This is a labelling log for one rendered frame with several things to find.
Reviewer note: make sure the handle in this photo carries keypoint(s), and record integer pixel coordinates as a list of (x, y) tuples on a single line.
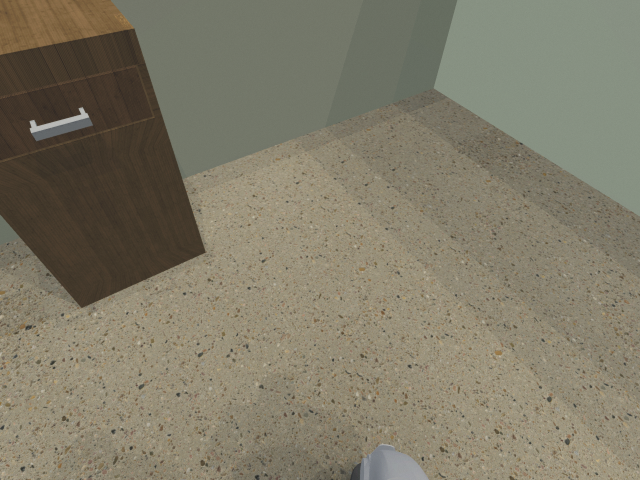
[(60, 127)]

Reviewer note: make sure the robot right shin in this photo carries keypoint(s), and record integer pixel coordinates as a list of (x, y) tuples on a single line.
[(384, 447)]

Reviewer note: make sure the drawer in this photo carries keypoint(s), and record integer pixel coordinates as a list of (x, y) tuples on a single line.
[(110, 99)]

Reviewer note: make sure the cabinet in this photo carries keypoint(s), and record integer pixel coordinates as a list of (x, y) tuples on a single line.
[(104, 211)]

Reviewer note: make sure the robot right thigh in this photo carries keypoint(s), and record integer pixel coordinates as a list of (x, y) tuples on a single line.
[(390, 465)]

